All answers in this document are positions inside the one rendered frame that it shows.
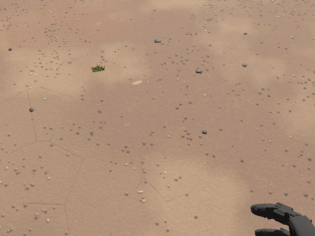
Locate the robot right hand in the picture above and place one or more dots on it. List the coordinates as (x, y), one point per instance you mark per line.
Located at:
(298, 225)

